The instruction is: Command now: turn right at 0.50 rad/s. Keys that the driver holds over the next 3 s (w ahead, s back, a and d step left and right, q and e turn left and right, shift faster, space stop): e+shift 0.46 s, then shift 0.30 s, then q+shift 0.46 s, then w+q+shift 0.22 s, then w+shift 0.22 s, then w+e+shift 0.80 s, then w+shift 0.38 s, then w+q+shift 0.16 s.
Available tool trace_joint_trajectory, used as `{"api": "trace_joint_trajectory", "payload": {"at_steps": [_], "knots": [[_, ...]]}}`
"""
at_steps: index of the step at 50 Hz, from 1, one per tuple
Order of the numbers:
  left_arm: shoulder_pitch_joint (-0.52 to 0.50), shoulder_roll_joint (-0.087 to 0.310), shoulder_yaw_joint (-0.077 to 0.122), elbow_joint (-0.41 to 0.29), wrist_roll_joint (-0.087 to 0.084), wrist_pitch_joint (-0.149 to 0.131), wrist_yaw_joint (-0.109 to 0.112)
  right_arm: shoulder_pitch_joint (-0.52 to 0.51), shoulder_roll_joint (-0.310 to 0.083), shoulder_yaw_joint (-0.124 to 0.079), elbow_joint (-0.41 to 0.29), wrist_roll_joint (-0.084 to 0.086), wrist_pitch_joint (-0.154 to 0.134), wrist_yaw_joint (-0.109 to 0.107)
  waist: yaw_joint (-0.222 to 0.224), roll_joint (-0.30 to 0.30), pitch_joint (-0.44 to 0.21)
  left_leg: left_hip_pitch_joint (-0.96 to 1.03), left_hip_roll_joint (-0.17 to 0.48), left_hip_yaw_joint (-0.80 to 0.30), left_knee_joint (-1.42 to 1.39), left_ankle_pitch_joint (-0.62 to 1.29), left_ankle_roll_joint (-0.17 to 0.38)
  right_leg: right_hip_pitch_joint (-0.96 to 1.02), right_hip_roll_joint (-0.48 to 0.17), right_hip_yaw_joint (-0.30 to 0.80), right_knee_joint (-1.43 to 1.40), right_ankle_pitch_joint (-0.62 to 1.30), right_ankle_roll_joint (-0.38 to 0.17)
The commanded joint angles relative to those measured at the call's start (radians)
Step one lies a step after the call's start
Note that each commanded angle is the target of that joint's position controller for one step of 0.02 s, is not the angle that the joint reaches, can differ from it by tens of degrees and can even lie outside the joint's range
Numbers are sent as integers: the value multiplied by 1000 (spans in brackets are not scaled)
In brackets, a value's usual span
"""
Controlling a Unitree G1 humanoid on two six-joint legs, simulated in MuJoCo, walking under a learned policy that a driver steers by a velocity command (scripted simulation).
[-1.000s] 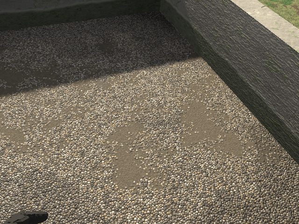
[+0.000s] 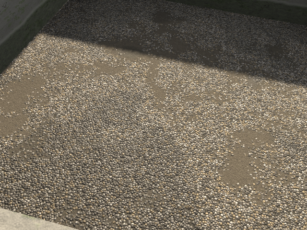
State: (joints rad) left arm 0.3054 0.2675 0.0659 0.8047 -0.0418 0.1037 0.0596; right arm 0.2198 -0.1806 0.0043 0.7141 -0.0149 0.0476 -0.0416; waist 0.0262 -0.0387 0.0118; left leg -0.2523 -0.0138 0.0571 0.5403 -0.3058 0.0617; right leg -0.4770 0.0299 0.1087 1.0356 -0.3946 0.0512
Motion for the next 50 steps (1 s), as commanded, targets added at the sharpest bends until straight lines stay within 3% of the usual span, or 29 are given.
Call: {"api": "trace_joint_trajectory", "payload": {"at_steps": [1, 3, 7, 9, 11, 12, 13, 14, 15, 16, 17, 18, 21, 24, 25, 28, 31, 33, 34, 35, 36, 37, 38, 39, 40, 42, 44, 45, 50], "knots": [[-117, 79, 11, -148, -5, -14, -5, 50, -184, -67, -45, -4, 10, -25, -84, 170, -7, 193, 337, -231, -129, 406, 150, -187, -59, -14, 5, -59, 18], [-105, 54, -1, -165, -2, -10, -10, 14, -171, -71, -54, 0, 4, -27, -85, 174, -29, 175, 326, -181, -125, 423, 168, -129, -75, -65, -39, -78, 23], [-86, 40, -5, -215, -3, 0, -29, -54, -200, -96, -58, 12, -4, -13, -62, 181, -58, 130, 324, -97, -71, 532, 164, -15, -73, -144, -169, -111, -3], [-74, 61, 5, -235, -7, 1, -41, -83, -211, -106, -63, 20, -11, -7, -52, 175, -80, 121, 339, -77, -34, 544, 148, 34, -62, -178, -244, -68, -30], [-23, 47, 7, -238, -6, 4, -43, -132, -215, -114, -70, 39, -6, -4, -3, 151, -101, 51, 333, -21, 51, 443, 80, 160, -41, -211, -416, 69, -83], [42, 71, 20, -226, 5, 2, -32, -105, -200, -115, -53, 44, -8, -1, 21, 69, -105, -53, 271, 40, 176, 252, 4, 284, -41, -136, -532, 261, -136], [89, 226, 63, -238, 14, -4, -16, -121, -138, -102, -95, 8, -11, -1, 3, -276, -85, -364, 100, 137, 538, -225, -105, 437, -264, 279, -578, 764, -272], [108, 267, 69, -255, 63, -24, -37, -234, -141, -96, -154, 13, -27, 1, 71, -304, -170, -496, -26, -87, 749, -416, -126, 413, -393, 554, -699, 649, -479], [58, 237, 61, -263, 68, -43, -45, -259, -179, -109, -151, 43, -33, 2, 50, -185, -103, -566, -8, -167, 827, -347, -112, 408, -373, 491, -725, 450, -460], [5, 199, 51, -270, 46, -53, -36, -256, -187, -114, -145, 42, -36, -4, 20, -115, -49, -596, 0, -175, 843, -259, -103, 404, -318, 418, -698, 405, -393], [-46, 174, 43, -285, 26, -51, -25, -221, -195, -119, -120, 21, -35, -10, -8, -31, -42, -584, 14, -182, 829, -177, -108, 396, -274, 352, -658, 439, -339], [-98, 162, 38, -300, 14, -42, -15, -196, -200, -122, -116, 2, -33, -9, -32, -21, -60, -536, 15, -190, 798, -116, -116, 370, -237, 303, -631, 488, -314], [-82, 149, 33, -303, 24, -36, 1, -186, -165, -112, -114, 9, -38, 5, -27, -39, -93, -449, -30, -169, 712, -23, -132, 343, -172, 272, -604, 552, -303], [-56, 159, 42, -294, 9, -37, 0, -208, -122, -89, -122, 3, -32, 6, -15, -43, -96, -417, -39, -160, 493, -5, -133, 366, -142, 284, -562, 548, -282], [-58, 170, 43, -290, 14, -36, -1, -194, -118, -87, -118, 1, -34, 7, -17, -71, -107, -356, -37, -146, 443, -9, -135, 332, -135, 283, -551, 546, -279], [-66, 158, 36, -289, 23, -36, -13, -168, -138, -88, -104, 18, -37, 20, -3, -134, -112, -226, -36, -126, 352, -48, -127, 243, -144, 342, -573, 476, -281], [-86, 155, 28, -282, 26, -39, -26, -164, -153, -89, -112, 29, -40, 35, 8, -138, -86, -178, -18, -133, 262, -99, -98, 229, -156, 426, -592, 384, -282], [-115, 146, 24, -278, 17, -41, -28, -130, -149, -88, -108, 27, -52, 47, -9, -148, -94, -93, -9, -129, 126, -57, -68, 221, -138, 446, -590, 323, -257], [-137, 131, 18, -275, 7, -44, -27, -93, -139, -86, -99, 19, -58, 52, -36, -136, -97, -1, -2, -123, -7, 52, -48, 190, -117, 436, -583, 261, -228], [-107, 98, 9, -259, 9, -51, -25, -68, -138, -81, -98, -1, -61, 53, -42, -87, -97, 100, 49, -168, -116, 190, -26, 141, -78, 407, -561, 124, -178], [-29, 51, -3, -248, 31, -58, -22, -70, -207, -88, -119, -28, -63, 51, 8, 149, -125, 174, 239, -379, -155, 452, 48, 80, 65, 276, -356, -132, -107], [-67, 104, 19, -264, 13, -64, -10, -81, -230, -91, -113, -48, -67, 56, 9, 349, -58, 46, 372, -573, -251, 480, 188, 17, 131, 171, -218, -306, -49], [-71, 174, 44, -235, 19, -68, -3, -118, -199, -86, -130, -33, -73, 57, 5, 263, -32, 27, 367, -576, -241, 399, 224, 0, 86, 164, -45, -280, -6], [-75, 165, 46, -199, 18, -64, -2, -125, -148, -69, -134, -21, -72, 55, 7, 176, -36, 17, 309, -512, -228, 301, 199, 10, 76, 167, 10, -224, 15], [-44, 119, 36, -158, 26, -52, -1, -129, -117, -56, -126, -7, -68, 55, 25, 140, -35, 14, 246, -450, -227, 190, 159, 31, 47, 141, 5, -176, 36], [-84, 58, 16, -152, 32, -49, -11, -130, -138, -60, -131, 17, -47, 43, 15, 170, -2, 12, 178, -408, -224, 172, 138, 28, 6, 42, -36, -106, 59], [-168, 41, 6, -172, 23, -66, -11, -71, -218, -98, -143, 26, -17, 25, -37, 200, 15, 67, 131, -398, -194, 239, 136, -1, 23, -24, -153, -96, 60], [-194, 39, 5, -176, 22, -74, -10, -29, -233, -108, -146, 24, -5, 19, -59, 212, -7, 115, 136, -425, -176, 273, 146, -7, 33, -24, -195, -106, 57], [-179, 61, 16, -138, 10, -109, -25, -8, -232, -123, -189, 39, 26, -2, -61, 234, -94, 195, 172, -598, -187, 317, 154, 47, 46, 21, -340, -86, 27]]}}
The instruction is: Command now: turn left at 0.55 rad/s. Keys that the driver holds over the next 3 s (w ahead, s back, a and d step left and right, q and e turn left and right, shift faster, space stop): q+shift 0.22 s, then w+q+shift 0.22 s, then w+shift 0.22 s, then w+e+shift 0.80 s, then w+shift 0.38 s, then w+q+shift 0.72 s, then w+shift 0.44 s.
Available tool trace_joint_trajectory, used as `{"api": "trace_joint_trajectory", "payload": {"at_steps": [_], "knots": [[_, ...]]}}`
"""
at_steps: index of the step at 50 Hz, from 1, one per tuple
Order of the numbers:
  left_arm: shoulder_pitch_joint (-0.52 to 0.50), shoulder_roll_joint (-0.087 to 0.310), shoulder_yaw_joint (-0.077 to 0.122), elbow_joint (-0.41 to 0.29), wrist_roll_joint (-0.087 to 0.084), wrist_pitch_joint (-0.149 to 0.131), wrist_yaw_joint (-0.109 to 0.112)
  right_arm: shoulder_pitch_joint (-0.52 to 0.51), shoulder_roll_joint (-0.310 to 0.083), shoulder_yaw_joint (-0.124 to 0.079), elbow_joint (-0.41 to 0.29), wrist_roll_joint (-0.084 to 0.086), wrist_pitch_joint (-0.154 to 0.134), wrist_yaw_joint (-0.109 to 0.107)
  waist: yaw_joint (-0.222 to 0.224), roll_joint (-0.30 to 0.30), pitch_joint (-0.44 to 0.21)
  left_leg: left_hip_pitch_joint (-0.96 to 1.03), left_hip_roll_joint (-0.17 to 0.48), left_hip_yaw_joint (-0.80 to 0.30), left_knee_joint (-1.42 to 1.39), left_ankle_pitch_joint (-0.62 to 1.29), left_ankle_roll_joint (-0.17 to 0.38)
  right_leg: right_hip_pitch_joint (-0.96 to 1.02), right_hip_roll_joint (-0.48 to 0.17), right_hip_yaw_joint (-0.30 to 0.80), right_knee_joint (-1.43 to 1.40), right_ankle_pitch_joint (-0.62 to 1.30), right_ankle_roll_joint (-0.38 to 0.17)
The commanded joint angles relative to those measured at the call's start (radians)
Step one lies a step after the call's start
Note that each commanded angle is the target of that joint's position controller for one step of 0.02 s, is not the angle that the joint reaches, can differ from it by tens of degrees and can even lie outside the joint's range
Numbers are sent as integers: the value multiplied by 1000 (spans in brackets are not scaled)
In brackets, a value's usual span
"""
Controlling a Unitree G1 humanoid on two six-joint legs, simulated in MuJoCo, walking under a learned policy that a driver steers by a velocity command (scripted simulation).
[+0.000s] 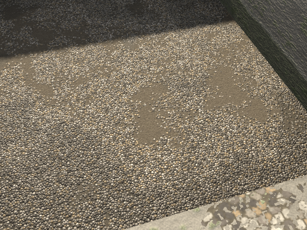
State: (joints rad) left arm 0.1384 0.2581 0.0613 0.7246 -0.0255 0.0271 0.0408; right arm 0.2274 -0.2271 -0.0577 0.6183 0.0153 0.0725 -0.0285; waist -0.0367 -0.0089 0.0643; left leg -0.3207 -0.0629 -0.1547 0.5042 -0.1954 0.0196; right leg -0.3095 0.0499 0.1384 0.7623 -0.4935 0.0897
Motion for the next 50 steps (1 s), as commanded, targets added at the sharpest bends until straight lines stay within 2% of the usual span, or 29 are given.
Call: {"api": "trace_joint_trajectory", "payload": {"at_steps": [1, 5, 6, 7, 8, 9, 11, 13, 16, 19, 22, 23, 26, 29, 31, 32, 33, 34, 35, 36, 37, 38, 39, 40, 41, 43, 44, 48, 50], "knots": [[-8, 76, 23, -51, -11, -40, -10, -21, -188, -67, -99, 18, 1, -19, 8, 206, -156, 260, 217, -408, -156, 198, 186, -99, 26, -5, -106, 31, -24], [88, 108, 40, -1, 2, -49, -27, -86, -200, -79, -135, 47, 8, -36, 71, 181, -181, 111, 160, -417, -134, 19, 106, 130, -3, -25, -379, 264, -67], [131, 140, 51, 12, 13, -43, -25, -71, -171, -71, -141, 47, 10, -39, 76, 102, -192, -38, 99, -354, -35, -140, 63, 273, -107, 35, -410, 358, -102], [109, 247, 72, 14, 38, -36, -31, -40, -122, -58, -178, 41, 9, -38, 25, -250, -147, -246, -74, -136, 195, -362, 18, 275, -326, 291, -468, 497, -226], [16, 213, 66, -28, 77, -39, -35, 22, -187, -83, -147, 30, -4, -40, 13, -244, -110, -267, -61, -111, 427, -425, -20, 162, -443, 351, -490, 586, -292], [-59, 160, 47, -58, 81, -37, -33, 55, -238, -102, -114, 31, -2, -38, -16, -163, -93, -244, -34, -84, 571, -372, -37, 117, -410, 251, -482, 583, -298], [-125, 100, 24, -70, 49, -27, -20, 109, -215, -101, -74, 18, 20, -45, -34, -109, -75, -268, -26, -54, 703, -235, -56, 121, -288, 76, -437, 538, -243], [-57, 95, 16, -68, 36, -26, -9, 116, -190, -84, -82, 26, 32, -33, 9, -135, -69, -350, 15, 8, 799, -118, -63, 162, -259, 29, -484, 215, -228], [22, 99, 10, -92, 46, -51, 9, 8, -170, -51, -139, 34, 9, -15, 79, -123, -6, -543, 79, 68, 797, -55, -91, 268, -307, 86, -537, -34, -234], [108, 141, 25, -85, 49, -75, 2, -56, -141, -29, -184, 28, -25, 1, 124, -108, 10, -619, 135, 61, 692, -21, -93, 334, -339, 60, -533, -3, -232], [111, 159, 30, -80, 51, -93, -11, -73, -119, -13, -205, 27, -40, 12, 116, -96, 2, -615, 171, 63, 623, -5, -83, 327, -367, 1, -533, 55, -242], [210, 152, 21, -49, 71, -81, -22, -138, -136, -23, -191, -75, -3, 40, 150, -20, -7, -568, 99, 106, 595, -4, -55, 275, -366, -61, -506, 105, -235], [183, 139, 9, -47, 69, -90, -21, -142, -87, -3, -195, -47, 10, 70, 108, -115, -3, -479, 99, 105, 493, 33, -11, 180, -370, -121, -483, 127, -224], [144, 153, 9, -50, 70, -98, -21, -175, -82, 10, -198, -31, -3, 79, 72, -110, -6, -292, 106, 173, 357, -68, 25, 75, -380, -202, -502, 200, -222], [163, 179, 15, -37, 57, -93, -20, -178, -93, 11, -192, -31, -13, 79, 65, -129, -13, -159, 91, 216, 269, -157, 59, 66, -397, -233, -490, 349, -227], [166, 186, 16, -32, 44, -80, -16, -148, -98, 7, -175, -30, -18, 76, 47, -124, -25, -82, 62, 230, 196, -148, 77, 92, -399, -255, -432, 557, -225], [156, 195, 17, -25, 30, -68, -14, -10, -93, 2, -117, -35, -28, 70, -27, -79, -86, 99, 9, 251, 97, -79, 94, 86, -362, -322, -260, 786, -212], [174, 173, 7, -28, 28, -61, -12, 195, -128, -18, -35, -42, -44, 61, -120, 52, -200, 391, -32, 210, 72, -88, 89, -36, -297, -360, 40, 775, -191], [123, 33, -29, -89, 36, -59, -21, 262, -195, -21, -46, -30, -60, 44, -143, 299, -238, 557, 213, -97, 65, -103, 75, -322, -205, -284, 407, 60, -159], [62, 55, -17, -165, 16, -63, -12, 226, -305, -41, -79, -9, -60, 25, -168, 399, -305, 579, 361, -380, -91, 7, 102, -542, 43, 7, 550, -55, -127], [8, 111, -2, -175, 28, -71, -8, 197, -262, -38, -64, -24, -57, 10, -157, 180, -237, 490, 390, -282, -71, 92, 94, -594, 20, 117, 596, 64, -125], [60, 115, 0, -156, 33, -78, -12, 119, -208, -15, -65, -48, -62, 6, -69, 117, -188, 395, 391, -227, -37, 120, 84, -589, -6, 73, 610, 125, -124], [110, 91, -6, -125, 41, -75, -12, 68, -151, 5, -61, -46, -74, 9, -13, 93, -152, 279, 360, -153, -20, 165, 39, -533, -33, 51, 578, 173, -115], [142, 71, -6, -108, 49, -60, -17, 22, -104, 26, -68, -38, -88, 10, 30, 118, -132, 175, 319, -94, -25, 160, 2, -485, -50, 35, 555, 227, -102], [162, 59, -2, -92, 47, -39, -24, 0, -67, 41, -67, -39, -102, 12, 44, 139, -128, 96, 297, -57, -43, 177, -22, -450, -38, 28, 567, 282, -94], [160, 46, -4, -97, 35, -4, -28, 0, -101, 33, -51, -41, -126, 19, 69, 123, -109, 24, 293, -35, -100, 109, -37, -454, -36, 32, 555, 390, -89], [133, 32, -6, -107, 17, 6, -24, 7, -121, 25, -39, -40, -129, 21, 77, 112, -62, -25, 295, 4, -98, 177, -43, -454, -41, 32, 510, 439, -93], [58, 10, -15, -126, 31, 11, -24, 71, -113, 25, 0, -29, -144, 11, 61, 87, -31, 25, 326, 87, -57, 298, -15, -515, -53, -22, 397, 542, -118], [-39, 12, -16, -163, 37, 4, -45, 151, -144, 16, 30, -31, -142, -1, 24, 53, -34, 76, 337, 123, -35, 390, -8, -520, -51, -83, 350, 512, -150]]}}
Over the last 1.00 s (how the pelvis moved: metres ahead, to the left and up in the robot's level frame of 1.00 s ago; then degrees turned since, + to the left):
-0.06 0.01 0.00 -27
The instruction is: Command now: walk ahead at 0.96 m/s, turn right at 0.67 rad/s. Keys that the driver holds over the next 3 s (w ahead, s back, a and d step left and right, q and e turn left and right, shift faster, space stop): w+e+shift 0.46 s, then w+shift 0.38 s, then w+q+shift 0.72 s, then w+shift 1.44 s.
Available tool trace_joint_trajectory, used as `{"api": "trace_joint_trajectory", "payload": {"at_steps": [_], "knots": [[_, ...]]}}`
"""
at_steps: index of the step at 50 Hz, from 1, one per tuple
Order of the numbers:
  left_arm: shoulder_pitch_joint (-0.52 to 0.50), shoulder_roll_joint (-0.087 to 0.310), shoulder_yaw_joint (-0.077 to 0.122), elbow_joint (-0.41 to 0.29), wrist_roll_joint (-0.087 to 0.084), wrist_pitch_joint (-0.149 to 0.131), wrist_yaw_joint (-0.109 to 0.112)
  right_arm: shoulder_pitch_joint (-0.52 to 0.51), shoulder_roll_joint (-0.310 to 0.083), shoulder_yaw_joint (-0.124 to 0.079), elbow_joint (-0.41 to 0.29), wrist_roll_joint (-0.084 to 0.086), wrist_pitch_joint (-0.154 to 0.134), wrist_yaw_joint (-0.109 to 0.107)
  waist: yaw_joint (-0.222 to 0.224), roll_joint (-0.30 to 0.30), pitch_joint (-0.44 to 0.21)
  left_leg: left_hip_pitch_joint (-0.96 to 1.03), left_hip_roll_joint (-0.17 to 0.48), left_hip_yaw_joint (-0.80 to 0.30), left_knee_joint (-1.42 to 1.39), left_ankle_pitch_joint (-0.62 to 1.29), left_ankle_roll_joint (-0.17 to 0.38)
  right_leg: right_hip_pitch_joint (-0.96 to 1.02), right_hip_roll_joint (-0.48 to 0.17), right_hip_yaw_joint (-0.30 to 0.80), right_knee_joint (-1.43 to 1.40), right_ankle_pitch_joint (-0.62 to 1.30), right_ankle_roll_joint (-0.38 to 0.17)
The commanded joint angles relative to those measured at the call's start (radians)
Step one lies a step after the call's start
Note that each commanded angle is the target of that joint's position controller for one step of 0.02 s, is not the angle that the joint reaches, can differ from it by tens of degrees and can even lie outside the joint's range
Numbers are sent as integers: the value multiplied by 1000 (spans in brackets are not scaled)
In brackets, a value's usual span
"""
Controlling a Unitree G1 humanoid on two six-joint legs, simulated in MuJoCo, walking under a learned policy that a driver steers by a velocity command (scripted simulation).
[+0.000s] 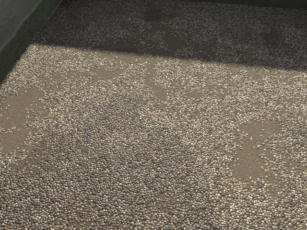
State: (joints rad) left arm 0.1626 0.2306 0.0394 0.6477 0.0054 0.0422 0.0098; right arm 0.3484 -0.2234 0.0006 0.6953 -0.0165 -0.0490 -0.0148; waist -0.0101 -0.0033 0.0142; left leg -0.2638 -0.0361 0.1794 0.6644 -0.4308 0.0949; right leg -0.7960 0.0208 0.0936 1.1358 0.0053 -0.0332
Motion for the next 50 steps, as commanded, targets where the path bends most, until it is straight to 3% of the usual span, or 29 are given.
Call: {"api": "trace_joint_trajectory", "payload": {"at_steps": [1, 4, 6, 8, 9, 10, 11, 12, 13, 14, 15, 16, 18, 19, 21, 23, 25, 26, 27, 28, 30, 31, 32, 34, 37, 42, 43, 47, 50], "knots": [[-75, 38, 4, -94, 6, -8, -22, 48, -145, -44, -33, 5, -15, -20, -11, 55, 12, 75, 326, -186, -165, 711, -74, -54, -33, -55, -34, -36, -40], [-132, 28, -5, -124, 2, 0, -39, 76, -148, -48, -14, -4, 2, -40, -34, 73, 16, 163, 343, -125, -116, 912, -74, -48, -51, -124, -105, -151, -76], [-160, 32, -7, -143, -6, 4, -45, 65, -175, -58, -6, -11, 10, -45, -31, 86, 5, 183, 350, -68, -98, 1040, -68, 27, -53, -180, -167, -242, -97], [-73, 43, -3, -131, -13, 20, -46, -18, -207, -68, -14, -10, 16, -52, 21, 155, -68, 125, 328, 19, -7, 1365, -79, 291, 6, -239, -146, -305, -117], [-26, 80, 13, -122, -36, 19, -41, -85, -230, -74, -45, -5, 18, -48, 61, 165, -94, 146, 342, 7, 23, 1340, -70, 331, -2, -203, -279, -402, -153], [80, 113, 29, -93, -35, 13, -35, -140, -234, -78, -54, 3, 29, -43, 121, 133, -139, 107, 329, 3, 194, 1337, -59, 485, 17, -181, -332, -409, -184], [273, 137, 48, -47, -32, 1, -26, -262, -236, -79, -76, 23, 44, -34, 275, 42, -197, -82, 249, 16, 592, 1204, -67, 748, 19, -116, -439, -254, -250], [146, 131, 30, -24, -56, -6, -16, -253, -46, -39, -106, -12, 77, -24, 129, -278, -87, -452, -32, 13, 916, 17, -117, 807, -76, 71, -343, 545, -304], [68, 195, 47, -79, -55, -13, -5, -235, -50, -25, -189, -56, 70, -44, 88, -276, -246, -587, -58, -141, 965, -60, -199, 833, -180, 319, -420, 693, -426], [35, 169, 45, -108, -31, -15, 12, -257, -84, -28, -203, -39, 59, -47, 83, -142, -270, -571, -23, -226, 922, -40, -226, 744, -252, 401, -516, 506, -417], [-55, 117, 18, -130, -10, -4, 23, -256, -95, -26, -203, -23, 57, -51, 25, -67, -172, -521, 11, -242, 810, -16, -228, 526, -235, 366, -532, 396, -355], [-147, 77, -6, -150, 0, -5, 22, -256, -87, -16, -213, -25, 62, -55, -30, -33, -119, -411, 18, -228, 664, 13, -220, 359, -151, 277, -538, 324, -285], [-215, 75, -28, -177, 20, -29, 1, -223, -59, -1, -211, -52, 101, -57, -61, -65, -151, -236, -19, -175, 482, 7, -205, 265, -51, 213, -531, 399, -225], [-196, 88, -28, -171, 21, -40, -9, -202, -59, 0, -203, -54, 116, -61, -54, -73, -199, -191, -26, -177, 414, 16, -199, 318, -29, 221, -520, 432, -207], [-163, 135, -15, -160, 1, -46, -8, -197, -85, -7, -197, -37, 110, -45, -22, -92, -310, -150, -31, -217, 371, 24, -183, 477, -41, 327, -538, 365, -184], [-183, 125, -13, -177, -10, -21, 6, -262, -80, -8, -209, -7, 87, -27, 4, -56, -274, -122, -13, -260, 248, 39, -164, 492, -41, 398, -568, 160, -152], [-223, 101, -20, -192, -19, 6, 13, -282, -30, 11, -197, -7, 56, -1, 0, -1, -220, 45, 12, -225, 73, 141, -125, 390, -48, 385, -580, 47, -132], [-221, 100, -20, -197, -29, 11, 13, -273, -31, 10, -187, -14, 51, 6, 0, 47, -205, 182, 34, -222, 29, 304, -90, 302, -13, 341, -544, -13, -99], [-176, 64, -33, -204, -41, 10, 6, -330, -72, -9, -196, -26, 49, 14, 31, 175, -218, 276, 83, -290, 43, 371, -31, 220, 60, 228, -508, -99, -40], [-193, 49, -42, -204, -42, -1, 0, -370, -70, -14, -211, -28, 51, 17, 11, 229, -204, 248, 143, -359, -26, 325, 10, 226, 84, 150, -462, -141, -22], [-239, 51, -43, -203, -38, -17, -16, -434, -43, -5, -223, -22, 59, 12, 28, 137, -138, 120, 160, -354, -107, 268, 2, 352, 75, 108, -506, -140, -16], [-233, 52, -45, -198, -31, -17, -23, -455, -29, -1, -219, -9, 60, 9, 45, 59, -123, 63, 117, -283, -87, 258, -33, 442, 59, 126, -564, -127, -20], [-234, 63, -46, -196, -25, -9, -25, -447, -22, -3, -212, 0, 62, 9, 48, -24, -107, 39, 62, -209, -46, 244, -71, 478, 38, 189, -635, -155, -25], [-274, 44, -56, -206, -21, 20, -20, -390, -36, -18, -176, 7, 60, 8, 44, -85, -90, 61, 30, -171, 0, 220, -108, 461, 34, 257, -670, -184, -55], [-306, 64, -54, -212, -34, 23, -18, -386, -49, -27, -172, 11, 53, 11, 41, -95, -82, 97, 29, -153, -21, 220, -113, 445, 19, 315, -748, -206, -43], [-353, 53, -59, -211, -28, 19, -19, -393, -51, -37, -155, 11, 55, 13, 35, -57, -106, 169, 44, -152, -65, 249, -110, 467, 36, 297, -796, -260, -24], [-350, 77, -57, -214, -29, 12, -23, -417, -40, -28, -172, 15, 56, 18, 33, -72, -90, 124, 46, -151, -102, 229, -105, 496, 15, 313, -839, -281, 4], [-357, 76, -54, -213, -9, 6, -18, -425, -46, -27, -140, 42, 58, 21, 55, -50, -113, 117, 40, -210, -148, 240, -91, 578, -20, 266, -858, -330, 31], [-349, 88, -50, -208, -4, -5, -15, -431, -47, -25, -136, 49, 62, 27, 57, -72, -108, 122, 22, -239, -135, 226, -81, 563, -45, 238, -878, -363, 56]]}}
Over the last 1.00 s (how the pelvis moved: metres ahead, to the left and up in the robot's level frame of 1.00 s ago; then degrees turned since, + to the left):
0.07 0.12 -0.02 25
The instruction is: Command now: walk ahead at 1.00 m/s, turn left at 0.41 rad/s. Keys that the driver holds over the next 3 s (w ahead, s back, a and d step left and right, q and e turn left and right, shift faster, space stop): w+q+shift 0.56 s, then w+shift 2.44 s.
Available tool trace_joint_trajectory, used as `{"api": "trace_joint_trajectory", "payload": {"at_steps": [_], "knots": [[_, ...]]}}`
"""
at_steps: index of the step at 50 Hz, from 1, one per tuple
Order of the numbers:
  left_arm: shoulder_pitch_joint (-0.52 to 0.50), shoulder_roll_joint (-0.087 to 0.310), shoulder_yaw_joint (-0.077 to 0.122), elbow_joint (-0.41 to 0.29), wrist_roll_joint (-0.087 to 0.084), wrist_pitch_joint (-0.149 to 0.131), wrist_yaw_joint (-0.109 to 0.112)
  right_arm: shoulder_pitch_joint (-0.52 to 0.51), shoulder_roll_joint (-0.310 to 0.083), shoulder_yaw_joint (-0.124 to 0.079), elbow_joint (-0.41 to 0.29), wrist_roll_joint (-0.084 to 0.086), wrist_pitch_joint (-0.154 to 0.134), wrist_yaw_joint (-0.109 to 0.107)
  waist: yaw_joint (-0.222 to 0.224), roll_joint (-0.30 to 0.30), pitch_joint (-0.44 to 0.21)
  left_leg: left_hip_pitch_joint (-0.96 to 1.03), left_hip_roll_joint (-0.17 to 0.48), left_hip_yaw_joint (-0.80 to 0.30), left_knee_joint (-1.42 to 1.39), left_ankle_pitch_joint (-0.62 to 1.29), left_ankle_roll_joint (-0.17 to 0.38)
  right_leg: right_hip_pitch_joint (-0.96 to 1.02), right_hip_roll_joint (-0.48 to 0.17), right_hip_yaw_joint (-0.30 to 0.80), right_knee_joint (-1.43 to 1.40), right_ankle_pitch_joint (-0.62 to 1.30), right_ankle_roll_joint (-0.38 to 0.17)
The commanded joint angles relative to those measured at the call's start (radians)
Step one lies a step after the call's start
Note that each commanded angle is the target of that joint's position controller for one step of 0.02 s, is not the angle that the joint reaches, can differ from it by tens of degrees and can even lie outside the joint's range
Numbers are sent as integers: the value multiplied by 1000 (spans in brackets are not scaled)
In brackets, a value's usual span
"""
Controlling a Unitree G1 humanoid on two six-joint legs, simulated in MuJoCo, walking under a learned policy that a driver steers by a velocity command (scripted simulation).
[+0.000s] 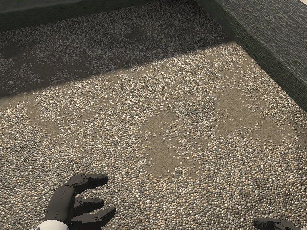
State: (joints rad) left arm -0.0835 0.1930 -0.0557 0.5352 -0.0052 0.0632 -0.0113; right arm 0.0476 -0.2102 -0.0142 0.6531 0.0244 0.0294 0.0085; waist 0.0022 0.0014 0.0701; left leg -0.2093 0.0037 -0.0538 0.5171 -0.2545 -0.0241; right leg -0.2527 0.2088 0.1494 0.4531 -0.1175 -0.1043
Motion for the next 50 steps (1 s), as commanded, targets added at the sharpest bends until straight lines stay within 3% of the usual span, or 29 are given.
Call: {"api": "trace_joint_trajectory", "payload": {"at_steps": [1, 6, 8, 11, 13, 19, 20, 21, 22, 24, 25, 26, 27, 29, 30, 32, 33, 34, 35, 36, 37, 39, 40, 42, 44, 45, 47, 48, 50], "knots": [[-100, 128, 47, -94, 10, -30, 9, -127, -60, -7, -92, 6, -16, 7, 41, -82, -160, 64, -23, -15, 17, 44, 43, 17, -239, 175, -196, -252, 133], [-136, 125, 54, -114, 7, -39, 22, -111, -64, -1, -96, -2, -14, 24, 6, -72, -157, 56, -41, -57, 41, 29, 69, -19, -253, 82, -167, -281, 141], [-144, 125, 56, -123, 3, -44, 30, -113, -76, -3, -109, 5, -5, 23, -10, -54, -142, 18, -39, -95, 20, -15, 80, -16, -250, 35, -138, -267, 142], [-130, 108, 56, -129, 0, -56, 30, -137, -125, -9, -140, -1, -1, 29, -10, 74, -106, -111, 7, -234, -105, -182, 112, 39, -203, -96, 2, -149, 161], [-91, 106, 61, -122, 11, -66, 25, -186, -154, -16, -176, 2, 6, 31, 2, 144, -79, -201, 29, -329, -174, -211, 124, 88, -177, -167, 95, -83, 170], [-20, 115, 77, -100, 33, -86, 25, -183, -150, -19, -211, 21, 29, 42, -10, 30, -130, -291, -35, -318, -106, -123, 119, 233, -224, -173, 87, -123, 147], [1, 125, 81, -95, 36, -86, 28, -183, -143, -18, -217, 24, 29, 43, -5, -4, -142, -320, -50, -291, -66, -111, 114, 262, -259, -149, 65, -154, 135], [22, 131, 80, -94, 50, -89, 29, -162, -121, -9, -220, 23, 27, 41, -2, -76, -156, -320, -60, -247, 5, -54, 109, 252, -312, -121, 21, -168, 121], [22, 149, 87, -92, 50, -91, 32, -154, -109, -6, -221, 23, 25, 40, -5, -128, -163, -312, -80, -193, 75, -17, 105, 230, -363, -88, -21, -204, 106], [-3, 183, 96, -95, 44, -94, 44, -160, -114, -8, -223, -1, 26, 40, -14, -162, -149, -222, -75, -103, 199, 27, 102, 69, -434, -67, -90, -281, 78], [-16, 151, 82, -102, 39, -96, 45, -143, -106, -5, -215, -13, 31, 39, -24, -137, -156, -179, -65, -82, 199, 33, 102, 27, -430, -95, -76, -259, 84], [-19, 134, 75, -100, 45, -93, 41, -118, -102, -2, -208, -20, 30, 40, -43, -107, -169, -152, -59, -83, 182, 46, 109, 16, -409, -146, -35, -245, 98], [-19, 127, 74, -97, 41, -89, 39, -61, -112, -6, -190, -13, 29, 39, -73, -64, -193, -141, -63, -102, 145, 50, 123, 29, -370, -211, 24, -226, 117], [-17, 86, 62, -112, 31, -75, 26, -41, -155, -10, -183, -8, 35, 40, -90, 164, -143, -231, -31, -301, -33, -14, 167, 12, -225, -320, 242, -195, 155], [-26, 76, 59, -121, 30, -70, 17, -76, -157, -4, -200, -10, 38, 39, -83, 233, -114, -282, -11, -431, -96, -22, 176, -9, -173, -289, 303, -209, 163], [23, 61, 54, -123, 38, -81, 6, -198, -175, 1, -240, -9, 41, 18, -21, 256, -143, -267, 6, -473, -143, -7, 161, -8, -169, -218, 327, -206, 156], [69, 68, 55, -107, 36, -91, 3, -203, -183, -2, -233, -8, 39, 4, 10, 241, -160, -275, 5, -472, -165, 6, 146, 56, -179, -193, 280, -186, 136], [95, 73, 57, -86, 42, -99, 6, -193, -163, 2, -228, -3, 38, -4, 12, 192, -183, -272, -8, -440, -168, 30, 126, 130, -196, -197, 224, -126, 123], [84, 90, 64, -72, 48, -101, 8, -152, -139, 7, -219, 2, 33, -4, -9, 124, -214, -299, -39, -386, -180, 14, 90, 218, -200, -214, 195, -103, 110], [98, 91, 73, -62, 44, -97, 6, -166, -135, 4, -220, 19, 24, 3, 20, 62, -248, -329, -57, -333, -164, -133, 70, 312, -222, -200, 154, -136, 98], [91, 96, 71, -62, 52, -92, 3, -165, -123, 7, -225, 25, 17, 9, 19, -25, -246, -367, -82, -269, -120, -140, 46, 348, -270, -167, 107, -207, 79], [43, 93, 66, -81, 41, -83, 3, -207, -98, 14, -238, 15, 9, 17, 35, -168, -190, -322, -100, -165, 35, -41, 34, 203, -385, -20, -35, -350, 41], [9, 100, 64, -92, 28, -82, 5, -213, -94, 16, -241, 3, 6, 19, 22, -165, -156, -250, -90, -141, 60, 5, 28, 81, -411, 12, -90, -400, 41], [-25, 105, 59, -97, 9, -83, 7, -169, -84, 19, -226, -14, 4, 26, -16, -134, -134, -102, -79, -102, 78, 42, 21, -76, -398, -18, -125, -441, 59], [-24, 93, 54, -99, 2, -80, 7, -126, -78, 25, -209, -20, 4, 29, -35, -94, -129, -65, -70, -97, 47, 2, 28, -101, -362, -86, -97, -425, 80], [-23, 80, 51, -100, 3, -75, 8, -122, -87, 27, -209, -18, 1, 29, -40, -38, -122, -107, -52, -136, -13, -56, 35, -64, -333, -141, -43, -376, 93], [30, 42, 48, -92, 9, -62, 7, -163, -127, 26, -223, -16, 1, 26, -6, 154, -108, -239, 0, -287, -203, -267, 52, 56, -247, -245, 121, -220, 111], [55, 47, 52, -84, 14, -59, 6, -191, -132, 26, -234, -12, 5, 24, 9, 194, -88, -273, 3, -331, -253, -308, 52, 81, -228, -250, 142, -188, 106], [90, 56, 60, -65, 22, -61, 3, -209, -125, 28, -242, -3, 12, 19, 25, 167, -106, -280, -7, -325, -276, -283, 39, 140, -224, -245, 130, -176, 95]]}}
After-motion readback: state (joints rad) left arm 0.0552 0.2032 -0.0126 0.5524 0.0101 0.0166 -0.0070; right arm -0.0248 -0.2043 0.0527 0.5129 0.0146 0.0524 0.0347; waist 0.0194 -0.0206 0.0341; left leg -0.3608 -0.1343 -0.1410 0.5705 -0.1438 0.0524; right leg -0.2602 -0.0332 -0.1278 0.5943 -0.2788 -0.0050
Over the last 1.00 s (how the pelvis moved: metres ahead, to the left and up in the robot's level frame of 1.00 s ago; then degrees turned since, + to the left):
0.09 -0.04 0.02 -31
